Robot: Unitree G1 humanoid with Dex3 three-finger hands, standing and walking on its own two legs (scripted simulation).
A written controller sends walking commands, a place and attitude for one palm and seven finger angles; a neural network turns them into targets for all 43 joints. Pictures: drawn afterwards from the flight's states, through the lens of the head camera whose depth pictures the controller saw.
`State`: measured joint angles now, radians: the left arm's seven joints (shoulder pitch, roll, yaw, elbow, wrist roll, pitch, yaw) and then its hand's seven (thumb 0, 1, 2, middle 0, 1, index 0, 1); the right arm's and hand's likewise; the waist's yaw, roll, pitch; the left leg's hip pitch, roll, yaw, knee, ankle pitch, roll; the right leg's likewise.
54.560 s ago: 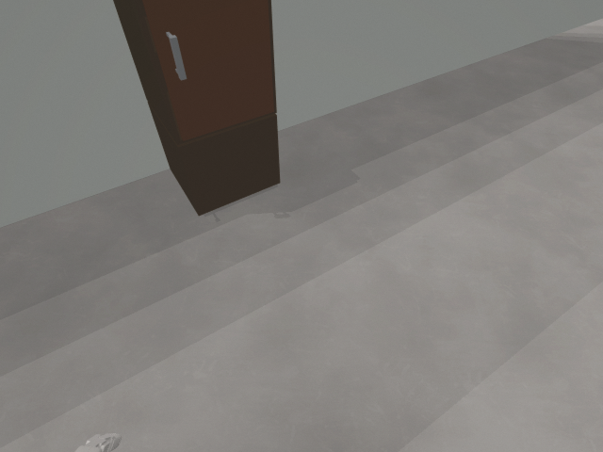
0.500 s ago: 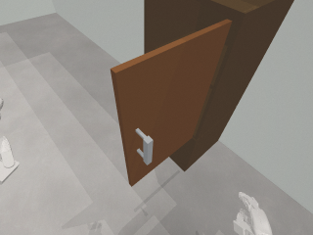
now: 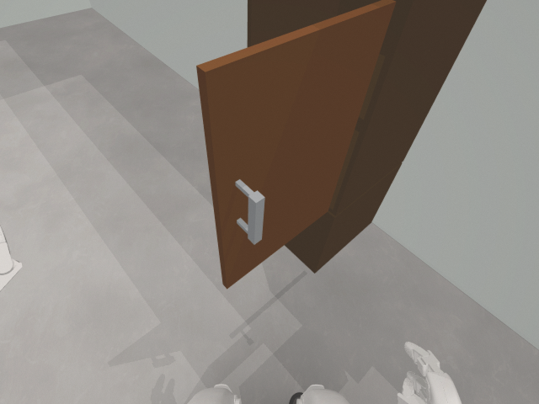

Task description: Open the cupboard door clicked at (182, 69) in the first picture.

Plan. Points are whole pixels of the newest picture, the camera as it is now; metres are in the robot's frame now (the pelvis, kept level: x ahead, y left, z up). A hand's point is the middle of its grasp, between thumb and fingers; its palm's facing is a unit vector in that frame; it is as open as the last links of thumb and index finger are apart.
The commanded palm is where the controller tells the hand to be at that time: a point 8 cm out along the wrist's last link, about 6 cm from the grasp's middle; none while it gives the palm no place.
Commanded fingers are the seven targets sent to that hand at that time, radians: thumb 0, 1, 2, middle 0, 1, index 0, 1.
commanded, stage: step back with the hand held close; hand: left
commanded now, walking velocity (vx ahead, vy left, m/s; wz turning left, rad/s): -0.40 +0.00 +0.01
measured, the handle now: (248, 212) +0.43 +0.05 +0.00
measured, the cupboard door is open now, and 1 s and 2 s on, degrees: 89 89 89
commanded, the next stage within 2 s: stop stepping back and stand still in 0.72 s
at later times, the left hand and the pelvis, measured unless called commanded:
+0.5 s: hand (18, 331) +0.16 +0.23 +0.18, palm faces +0.31 -0.79 -0.54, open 7.4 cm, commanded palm +0.07 +0.28 +0.20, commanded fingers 0.00 0.90 0.90 -0.20 -0.30 -0.20 -0.30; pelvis -0.07 -0.03 +0.03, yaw +0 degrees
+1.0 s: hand out of the picture -0.01 +0.15 +0.18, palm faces +0.33 -0.78 -0.53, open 7.4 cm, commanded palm -0.07 +0.20 +0.20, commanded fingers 0.00 0.90 0.90 -0.20 -0.30 -0.20 -0.30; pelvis -0.22 -0.09 +0.03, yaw -2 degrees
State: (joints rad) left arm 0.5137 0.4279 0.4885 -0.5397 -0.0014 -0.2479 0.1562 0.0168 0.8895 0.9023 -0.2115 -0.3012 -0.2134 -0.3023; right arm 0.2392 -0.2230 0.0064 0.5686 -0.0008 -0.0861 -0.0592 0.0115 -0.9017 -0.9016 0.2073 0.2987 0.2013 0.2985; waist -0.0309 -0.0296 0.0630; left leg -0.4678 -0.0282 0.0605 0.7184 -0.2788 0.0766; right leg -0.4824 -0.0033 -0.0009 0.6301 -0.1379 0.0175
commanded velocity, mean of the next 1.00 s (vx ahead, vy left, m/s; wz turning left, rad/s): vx -0.25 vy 0.05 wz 0.00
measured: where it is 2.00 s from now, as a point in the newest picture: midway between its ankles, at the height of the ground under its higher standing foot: outside the picture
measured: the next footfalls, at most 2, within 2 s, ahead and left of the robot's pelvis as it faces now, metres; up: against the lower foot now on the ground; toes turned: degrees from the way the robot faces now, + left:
right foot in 0.22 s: -0.05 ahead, -0.12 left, +0.00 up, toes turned +5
left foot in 0.46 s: -0.05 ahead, +0.08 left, +0.00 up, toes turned +1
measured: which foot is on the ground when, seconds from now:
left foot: down 0.00-0.24, up 0.26-0.44, down 0.46-0.84, up 0.86-1.00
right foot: down 0.00-0.00, up 0.02-0.20, down 0.22-0.52, up 0.54-0.82, down 0.84-1.00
